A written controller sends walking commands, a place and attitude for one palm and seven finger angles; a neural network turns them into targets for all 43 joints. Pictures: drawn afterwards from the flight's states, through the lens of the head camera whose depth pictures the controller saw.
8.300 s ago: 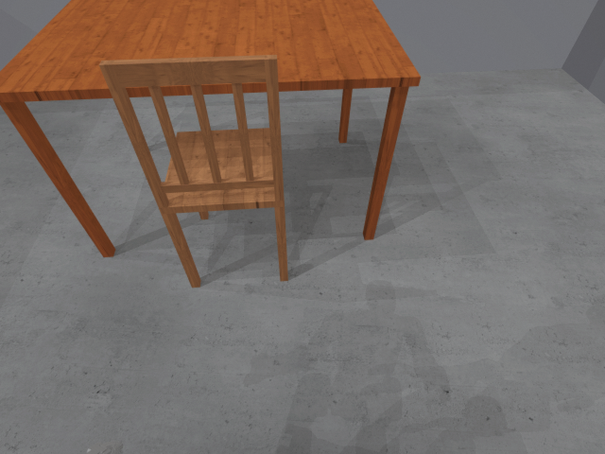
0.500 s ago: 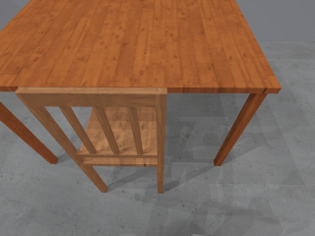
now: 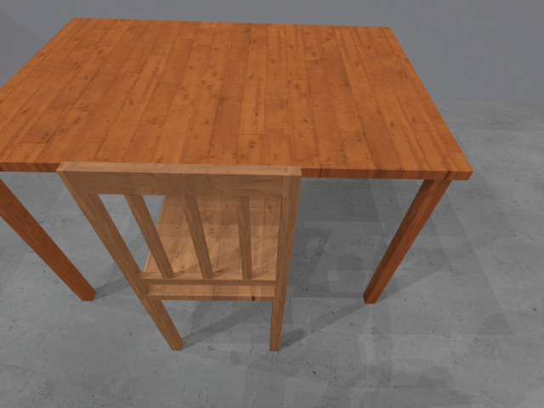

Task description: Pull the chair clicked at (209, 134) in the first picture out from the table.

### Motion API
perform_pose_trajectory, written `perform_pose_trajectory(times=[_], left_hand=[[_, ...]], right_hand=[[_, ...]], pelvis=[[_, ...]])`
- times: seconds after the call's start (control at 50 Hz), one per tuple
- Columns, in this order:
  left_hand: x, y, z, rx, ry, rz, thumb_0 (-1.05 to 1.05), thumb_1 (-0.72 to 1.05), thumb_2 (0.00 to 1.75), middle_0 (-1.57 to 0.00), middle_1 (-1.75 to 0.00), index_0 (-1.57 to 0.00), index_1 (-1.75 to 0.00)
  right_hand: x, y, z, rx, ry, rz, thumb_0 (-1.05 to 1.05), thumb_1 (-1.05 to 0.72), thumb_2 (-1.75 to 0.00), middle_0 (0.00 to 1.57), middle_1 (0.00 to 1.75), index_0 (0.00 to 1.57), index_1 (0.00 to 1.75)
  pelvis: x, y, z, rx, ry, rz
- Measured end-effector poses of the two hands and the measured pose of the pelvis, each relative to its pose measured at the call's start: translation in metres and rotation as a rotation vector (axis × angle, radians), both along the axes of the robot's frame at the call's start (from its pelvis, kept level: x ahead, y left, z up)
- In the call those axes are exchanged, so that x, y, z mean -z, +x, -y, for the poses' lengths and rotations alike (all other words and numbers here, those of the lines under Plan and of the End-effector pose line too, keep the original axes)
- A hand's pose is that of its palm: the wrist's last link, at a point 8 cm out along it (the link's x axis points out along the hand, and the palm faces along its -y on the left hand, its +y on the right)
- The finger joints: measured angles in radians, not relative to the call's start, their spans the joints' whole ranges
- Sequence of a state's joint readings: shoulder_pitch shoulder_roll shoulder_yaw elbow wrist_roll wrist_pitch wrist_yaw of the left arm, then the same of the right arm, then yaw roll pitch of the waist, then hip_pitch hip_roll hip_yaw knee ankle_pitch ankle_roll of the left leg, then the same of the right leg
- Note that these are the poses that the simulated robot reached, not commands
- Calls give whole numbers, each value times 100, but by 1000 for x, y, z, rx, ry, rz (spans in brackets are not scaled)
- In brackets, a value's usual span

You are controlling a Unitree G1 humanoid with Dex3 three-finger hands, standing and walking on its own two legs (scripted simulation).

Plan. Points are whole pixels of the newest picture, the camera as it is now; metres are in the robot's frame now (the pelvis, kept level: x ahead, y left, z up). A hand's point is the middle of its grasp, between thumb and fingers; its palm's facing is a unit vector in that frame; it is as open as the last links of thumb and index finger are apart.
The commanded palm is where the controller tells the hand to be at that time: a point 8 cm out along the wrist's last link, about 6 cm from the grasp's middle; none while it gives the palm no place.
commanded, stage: look again from close up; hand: left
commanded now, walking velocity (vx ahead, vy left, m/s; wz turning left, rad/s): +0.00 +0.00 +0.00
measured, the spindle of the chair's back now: (199, 240) +0.43 +0.18 -0.09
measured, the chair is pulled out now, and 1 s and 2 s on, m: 0.00 0.00 0.00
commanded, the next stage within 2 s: raise the hand toward the chair's back in 1.02 s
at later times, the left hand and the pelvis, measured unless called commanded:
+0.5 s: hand out of the picture +0.02 +0.16 -0.17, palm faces +0.00 -0.98 -0.22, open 7.3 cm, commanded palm none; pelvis +0.00 -0.02 +0.00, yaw -1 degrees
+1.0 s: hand out of the picture +0.00 +0.14 -0.17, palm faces +0.01 -0.98 -0.19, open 7.3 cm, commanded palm none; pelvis +0.01 -0.03 +0.00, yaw -1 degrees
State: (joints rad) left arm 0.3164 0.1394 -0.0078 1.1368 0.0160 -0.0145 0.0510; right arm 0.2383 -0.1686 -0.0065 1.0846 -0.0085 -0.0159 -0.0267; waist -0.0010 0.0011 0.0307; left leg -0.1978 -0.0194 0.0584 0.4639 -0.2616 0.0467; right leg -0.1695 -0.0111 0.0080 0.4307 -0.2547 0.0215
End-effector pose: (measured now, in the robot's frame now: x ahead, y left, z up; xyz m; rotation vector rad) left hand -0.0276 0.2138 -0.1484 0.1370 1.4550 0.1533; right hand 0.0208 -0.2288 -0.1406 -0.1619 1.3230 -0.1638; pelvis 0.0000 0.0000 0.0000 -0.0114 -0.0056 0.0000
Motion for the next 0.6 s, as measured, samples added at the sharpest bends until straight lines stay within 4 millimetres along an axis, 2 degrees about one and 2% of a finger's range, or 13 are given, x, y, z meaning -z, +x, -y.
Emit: perform_pose_trajectory(times=[0.08,0.16,0.46,0.6], left_hand=[[-1,-11,-1,-4,7,-10,1,91,90,-20,-30,-20,-30],[-4,-10,-3,-4,25,0,1,91,90,-20,-30,-20,-30],[-8,39,6,39,36,108,1,91,90,-20,-30,-20,-30],[-7,47,9,46,35,117,1,92,90,-20,-30,-20,-30]], right_hand=[[8,-7,-1,-16,20,-9,0,-93,-90,20,30,20,30],[13,-11,-4,-14,39,-14,0,-93,-90,20,30,20,30],[11,-18,3,3,53,-37,0,-92,-90,20,30,20,30],[8,-17,10,9,44,-44,0,-91,-90,20,30,20,30]], pelvis=[[4,-1,0,-5,2,-2],[5,1,1,-3,9,6],[2,4,14,9,25,12],[1,6,20,12,25,10]])
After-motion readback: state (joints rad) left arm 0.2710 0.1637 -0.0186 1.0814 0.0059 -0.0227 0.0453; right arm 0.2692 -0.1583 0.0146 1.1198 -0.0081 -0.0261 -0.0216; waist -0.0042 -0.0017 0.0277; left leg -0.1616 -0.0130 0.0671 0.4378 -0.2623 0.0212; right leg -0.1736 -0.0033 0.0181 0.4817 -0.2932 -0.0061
